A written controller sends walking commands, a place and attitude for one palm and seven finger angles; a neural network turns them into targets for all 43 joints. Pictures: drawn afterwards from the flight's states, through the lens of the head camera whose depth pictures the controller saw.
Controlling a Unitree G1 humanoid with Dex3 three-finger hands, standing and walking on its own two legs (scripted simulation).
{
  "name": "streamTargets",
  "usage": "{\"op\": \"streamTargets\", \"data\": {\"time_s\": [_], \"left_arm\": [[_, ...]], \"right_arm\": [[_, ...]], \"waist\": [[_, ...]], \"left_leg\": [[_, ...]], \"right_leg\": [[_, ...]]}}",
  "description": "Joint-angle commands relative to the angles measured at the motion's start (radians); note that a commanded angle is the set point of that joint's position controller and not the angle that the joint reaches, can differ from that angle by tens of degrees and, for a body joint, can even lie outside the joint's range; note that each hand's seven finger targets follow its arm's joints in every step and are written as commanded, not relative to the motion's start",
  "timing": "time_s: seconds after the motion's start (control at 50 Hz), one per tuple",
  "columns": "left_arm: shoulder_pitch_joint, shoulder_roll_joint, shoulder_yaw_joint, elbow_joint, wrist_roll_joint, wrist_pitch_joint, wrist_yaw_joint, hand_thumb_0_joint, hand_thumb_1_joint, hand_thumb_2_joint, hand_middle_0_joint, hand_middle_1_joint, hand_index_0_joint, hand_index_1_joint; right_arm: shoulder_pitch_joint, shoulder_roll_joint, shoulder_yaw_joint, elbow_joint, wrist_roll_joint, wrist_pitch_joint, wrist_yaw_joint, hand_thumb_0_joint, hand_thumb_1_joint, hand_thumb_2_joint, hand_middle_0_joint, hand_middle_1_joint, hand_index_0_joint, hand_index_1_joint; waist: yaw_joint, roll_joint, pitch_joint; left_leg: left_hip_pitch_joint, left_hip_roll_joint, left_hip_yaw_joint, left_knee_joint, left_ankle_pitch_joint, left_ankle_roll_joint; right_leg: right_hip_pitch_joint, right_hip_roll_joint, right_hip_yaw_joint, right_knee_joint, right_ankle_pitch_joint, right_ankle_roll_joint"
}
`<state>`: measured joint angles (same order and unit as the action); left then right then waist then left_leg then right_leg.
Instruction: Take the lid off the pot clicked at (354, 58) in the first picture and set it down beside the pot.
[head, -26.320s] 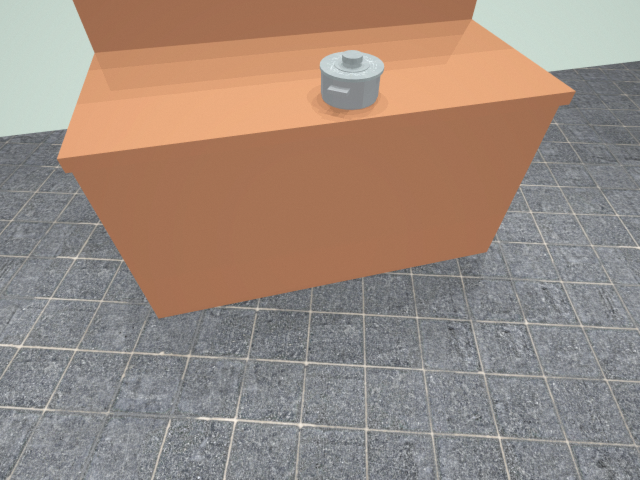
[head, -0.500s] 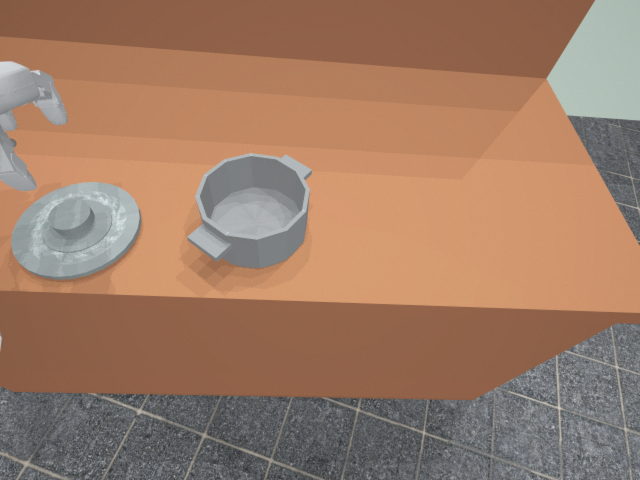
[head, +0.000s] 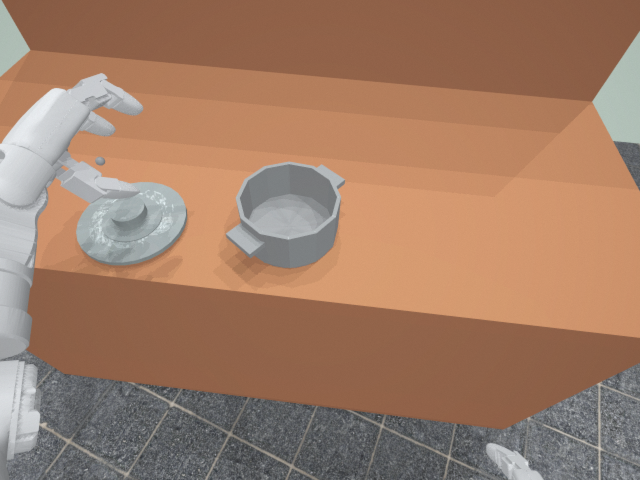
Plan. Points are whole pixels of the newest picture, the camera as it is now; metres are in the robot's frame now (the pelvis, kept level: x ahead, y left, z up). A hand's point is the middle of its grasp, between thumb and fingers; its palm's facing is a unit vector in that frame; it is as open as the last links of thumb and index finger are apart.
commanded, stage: draw the hand back to the body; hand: left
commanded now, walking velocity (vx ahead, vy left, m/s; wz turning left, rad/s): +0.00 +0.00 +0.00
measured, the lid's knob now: (128, 211) +0.48 +0.33 +0.00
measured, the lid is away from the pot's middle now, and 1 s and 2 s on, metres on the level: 0.25 0.25 0.25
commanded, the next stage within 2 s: step back with the hand held close in 1.68 s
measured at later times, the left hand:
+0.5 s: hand (120, 175) +0.37 +0.23 +0.19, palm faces +0.47 -0.84 -0.29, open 9.5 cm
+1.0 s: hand (145, 249) +0.29 +0.19 +0.18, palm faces +0.47 -0.84 -0.29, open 7.5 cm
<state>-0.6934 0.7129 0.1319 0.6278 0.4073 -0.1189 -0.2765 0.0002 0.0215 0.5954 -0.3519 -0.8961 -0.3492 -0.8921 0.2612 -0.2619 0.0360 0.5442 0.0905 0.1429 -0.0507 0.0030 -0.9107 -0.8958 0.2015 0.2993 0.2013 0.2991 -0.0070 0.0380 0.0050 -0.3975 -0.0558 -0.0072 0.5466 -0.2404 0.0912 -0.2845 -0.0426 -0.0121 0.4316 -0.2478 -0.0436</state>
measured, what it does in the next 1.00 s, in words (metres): shifts its weight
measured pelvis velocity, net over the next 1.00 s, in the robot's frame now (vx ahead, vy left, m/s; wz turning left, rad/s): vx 0.02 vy -0.10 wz -0.01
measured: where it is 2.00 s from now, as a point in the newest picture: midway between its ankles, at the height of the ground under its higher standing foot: outside the picture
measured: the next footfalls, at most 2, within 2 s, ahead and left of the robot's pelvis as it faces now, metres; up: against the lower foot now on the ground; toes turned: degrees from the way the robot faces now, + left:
none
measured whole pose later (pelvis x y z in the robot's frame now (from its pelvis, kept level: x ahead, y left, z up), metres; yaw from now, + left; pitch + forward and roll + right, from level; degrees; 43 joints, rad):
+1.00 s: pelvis +0.02 -0.10 +0.01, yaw -1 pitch -4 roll +0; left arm 0.07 0.38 0.38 -0.03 -0.11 -0.08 0.08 0.01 0.85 0.89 -0.22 -0.33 -0.21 -0.33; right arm 0.16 -0.26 0.03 0.65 0.04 -0.07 -0.07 0.01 -0.91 -0.90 0.20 0.30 0.20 0.30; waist 0.03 0.07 0.02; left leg -0.12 0.04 -0.03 0.43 -0.25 -0.02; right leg -0.05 0.05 -0.03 0.39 -0.28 -0.05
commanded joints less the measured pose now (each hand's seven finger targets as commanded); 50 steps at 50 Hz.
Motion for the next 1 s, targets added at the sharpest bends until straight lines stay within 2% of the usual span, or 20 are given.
{"op": "streamTargets", "data": {"time_s": [0.0, 0.04, 0.08, 0.12, 0.14, 0.16, 0.18, 0.2, 0.24, 0.3, 0.34, 0.38, 0.42, 0.46, 0.54, 0.6, 0.68, 0.74, 0.86, 0.98], "left_arm": [[-0.281, 0.122, 0.183, -0.188, -0.35, -0.016, 0.25, 0.0, 0.014, 0.594, -0.329, -0.896, -0.329, -0.896], [-0.385, 0.178, 0.233, -0.243, -0.381, -0.023, 0.296, 0.0, 0.058, 0.609, -0.323, -0.866, -0.323, -0.866], [-0.452, 0.198, 0.261, -0.418, -0.387, -0.056, 0.331, 0.0, 0.102, 0.625, -0.317, -0.837, -0.317, -0.837], [-0.333, 0.161, 0.278, -0.513, -0.405, -0.069, 0.352, 0.0, 0.147, 0.64, -0.31, -0.807, -0.31, -0.807], [-0.225, 0.119, 0.277, -0.489, -0.416, -0.061, 0.356, 0.0, 0.169, 0.647, -0.307, -0.792, -0.307, -0.792], [-0.142, 0.142, 0.319, -0.482, -0.422, -0.057, 0.363, 0.0, 0.191, 0.655, -0.304, -0.777, -0.304, -0.777], [-0.045, 0.08, 0.296, -0.413, -0.433, -0.041, 0.362, 0.0, 0.213, 0.663, -0.3, -0.762, -0.3, -0.762], [-0.002, 0.076, 0.305, -0.4, -0.444, -0.03, 0.362, 0.0, 0.235, 0.67, -0.297, -0.747, -0.297, -0.747], [0.03, 0.055, 0.292, -0.392, -0.458, -0.017, 0.357, 0.0, 0.279, 0.686, -0.291, -0.717, -0.291, -0.717], [-0.049, 0.059, 0.278, -0.576, -0.456, -0.036, 0.358, 0.0, 0.346, 0.709, -0.281, -0.673, -0.281, -0.673], [0.008, 0.085, 0.32, -0.657, -0.456, -0.039, 0.37, 0.0, 0.39, 0.724, -0.274, -0.643, -0.274, -0.643], [0.069, 0.091, 0.345, -0.642, -0.46, -0.028, 0.379, 0.0, 0.435, 0.739, -0.268, -0.613, -0.268, -0.613], [0.147, 0.062, 0.345, -0.58, -0.469, -0.008, 0.382, 0.0, 0.479, 0.755, -0.261, -0.583, -0.261, -0.583], [0.19, 0.042, 0.334, -0.572, -0.477, -0.001, 0.379, 0.0, 0.523, 0.77, -0.255, -0.553, -0.255, -0.553], [0.23, 0.034, 0.333, -0.691, -0.489, -0.01, 0.376, 0.0, 0.612, 0.801, -0.242, -0.494, -0.242, -0.494], [0.278, 0.067, 0.382, -0.698, -0.492, -0.011, 0.384, 0.0, 0.678, 0.823, -0.232, -0.449, -0.232, -0.449], [0.35, 0.028, 0.372, -0.672, -0.503, -0.006, 0.375, 0.0, 0.767, 0.854, -0.219, -0.389, -0.219, -0.389], [0.398, -0.01, 0.348, -0.793, -0.51, -0.02, 0.367, 0.0, 0.834, 0.877, -0.21, -0.345, -0.21, -0.345], [0.465, -0.006, 0.377, -0.828, -0.514, -0.026, 0.375, 0.0, 0.9, 0.9, -0.2, -0.3, -0.2, -0.3], [0.592, -0.106, 0.314, -0.945, -0.525, -0.044, 0.367, 0.0, 0.9, 0.9, -0.2, -0.3, -0.2, -0.3]], "right_arm": [[-0.013, -0.16, -0.032, -0.085, -0.012, -0.1, -0.038, 0.0, -0.9, -0.9, 0.2, 0.3, 0.2, 0.3], [-0.017, -0.167, -0.027, -0.059, -0.021, -0.12, -0.041, 0.0, -0.9, -0.9, 0.2, 0.3, 0.2, 0.3], [-0.046, -0.155, -0.023, -0.063, -0.029, -0.162, -0.04, 0.0, -0.9, -0.9, 0.2, 0.3, 0.2, 0.3], [-0.068, -0.138, -0.02, -0.07, -0.036, -0.205, -0.031, 0.0, -0.9, -0.9, 0.2, 0.3, 0.2, 0.3], [-0.069, -0.134, -0.022, -0.063, -0.042, -0.213, -0.025, 0.0, -0.9, -0.9, 0.2, 0.3, 0.2, 0.3], [-0.06, -0.141, -0.028, -0.055, -0.044, -0.218, -0.018, 0.0, -0.9, -0.9, 0.2, 0.3, 0.2, 0.3], [-0.062, -0.137, -0.028, -0.048, -0.047, -0.214, -0.015, 0.0, -0.9, -0.9, 0.2, 0.3, 0.2, 0.3], [-0.057, -0.141, -0.034, -0.042, -0.046, -0.21, -0.014, 0.0, -0.9, -0.9, 0.2, 0.3, 0.2, 0.3], [-0.065, -0.148, -0.038, -0.041, -0.042, -0.203, -0.015, 0.0, -0.9, -0.9, 0.2, 0.3, 0.2, 0.3], [-0.088, -0.148, -0.046, -0.054, -0.035, -0.221, -0.016, 0.0, -0.9, -0.9, 0.2, 0.3, 0.2, 0.3], [-0.092, -0.144, -0.047, -0.05, -0.038, -0.235, -0.014, 0.0, -0.9, -0.9, 0.2, 0.3, 0.2, 0.3], [-0.094, -0.145, -0.048, -0.037, -0.041, -0.233, -0.015, 0.0, -0.9, -0.9, 0.2, 0.3, 0.2, 0.3], [-0.093, -0.146, -0.051, -0.026, -0.04, -0.224, -0.019, 0.0, -0.9, -0.9, 0.2, 0.3, 0.2, 0.3], [-0.108, -0.146, -0.056, -0.024, -0.035, -0.217, -0.023, 0.0, -0.9, -0.9, 0.2, 0.3, 0.2, 0.3], [-0.148, -0.13, -0.048, -0.034, -0.033, -0.227, -0.023, 0.0, -0.9, -0.9, 0.2, 0.3, 0.2, 0.3], [-0.156, -0.126, -0.047, -0.028, -0.036, -0.229, -0.026, 0.0, -0.9, -0.9, 0.2, 0.3, 0.2, 0.3], [-0.178, -0.12, -0.048, -0.03, -0.036, -0.227, -0.031, 0.0, -0.9, -0.9, 0.2, 0.3, 0.2, 0.3], [-0.204, -0.106, -0.044, -0.048, -0.037, -0.243, -0.027, 0.0, -0.9, -0.9, 0.2, 0.3, 0.2, 0.3], [-0.209, -0.105, -0.046, -0.039, -0.042, -0.254, -0.031, 0.0, -0.9, -0.9, 0.2, 0.3, 0.2, 0.3], [-0.236, -0.086, -0.043, -0.057, -0.047, -0.275, -0.03, 0.0, -0.9, -0.9, 0.2, 0.3, 0.2, 0.3]], "waist": [[-0.039, -0.053, -0.263], [-0.04, -0.029, -0.25], [-0.03, 0.165, -0.301], [-0.007, 0.291, -0.321], [-0.001, 0.292, -0.304], [0.005, 0.241, -0.288], [0.002, 0.16, -0.242], [0.003, 0.069, -0.225], [-0.001, -0.021, -0.188], [-0.005, 0.108, -0.255], [0.007, 0.161, -0.311], [0.007, 0.131, -0.286], [0.007, 0.014, -0.238], [0.002, -0.025, -0.2], [0.02, 0.055, -0.233], [0.025, 0.023, -0.218], [0.023, -0.041, -0.153], [0.034, 0.042, -0.196], [0.03, -0.012, -0.131], [0.036, 0.031, -0.129]], "left_leg": [[0.392, 0.135, -0.138, -0.153, 0.046, -0.057], [0.347, 0.12, -0.115, -0.166, 0.048, -0.064], [0.424, 0.121, -0.12, -0.177, 0.113, -0.084], [0.493, 0.129, -0.139, -0.17, 0.253, -0.112], [0.491, 0.129, -0.13, -0.161, 0.292, -0.114], [0.459, 0.128, -0.117, -0.152, 0.327, -0.11], [0.405, 0.121, -0.089, -0.149, 0.313, -0.096], [0.357, 0.117, -0.067, -0.141, 0.276, -0.082], [0.291, 0.105, -0.034, -0.144, 0.211, -0.065], [0.389, 0.102, -0.039, -0.134, 0.291, -0.068], [0.463, 0.101, -0.045, -0.119, 0.408, -0.073], [0.433, 0.09, -0.027, -0.116, 0.411, -0.068], [0.372, 0.081, -0.004, -0.111, 0.356, -0.054], [0.34, 0.072, 0.012, -0.113, 0.305, -0.046], [0.376, 0.055, 0.028, -0.106, 0.301, -0.035], [0.366, 0.05, 0.033, -0.103, 0.304, -0.035], [0.346, 0.05, 0.045, -0.104, 0.258, -0.031], [0.388, 0.048, 0.045, -0.102, 0.281, -0.031], [0.378, 0.052, 0.039, -0.112, 0.247, -0.033], [0.405, 0.052, 0.041, -0.122, 0.231, -0.034]], "right_leg": [[-0.048, 0.054, -0.013, -0.078, 0.07, -0.014], [-0.003, 0.049, -0.01, -0.082, 0.087, -0.011], [0.015, 0.047, -0.011, -0.079, 0.107, -0.017], [0.043, 0.05, -0.02, -0.073, 0.143, -0.022], [0.051, 0.053, -0.022, -0.074, 0.156, -0.022], [0.083, 0.053, -0.024, -0.08, 0.185, -0.021], [0.094, 0.058, -0.026, -0.079, 0.206, -0.017], [0.119, 0.056, -0.029, -0.077, 0.225, -0.013], [0.139, 0.053, -0.029, -0.077, 0.235, -0.007], [0.12, 0.054, -0.03, -0.071, 0.255, -0.006], [0.131, 0.058, -0.03, -0.066, 0.291, -0.003], [0.154, 0.062, -0.028, -0.069, 0.325, -0.002], [0.177, 0.06, -0.031, -0.067, 0.355, 0.003], [0.182, 0.055, -0.03, -0.072, 0.359, 0.008], [0.203, 0.049, -0.017, -0.077, 0.394, 0.013], [0.217, 0.047, -0.014, -0.076, 0.43, 0.019], [0.195, 0.041, -0.008, -0.091, 0.42, 0.032], [0.211, 0.035, -0.002, -0.087, 0.441, 0.031], [0.181, 0.036, -0.007, -0.106, 0.39, 0.033], [0.167, 0.038, -0.008, -0.118, 0.344, 0.031]]}}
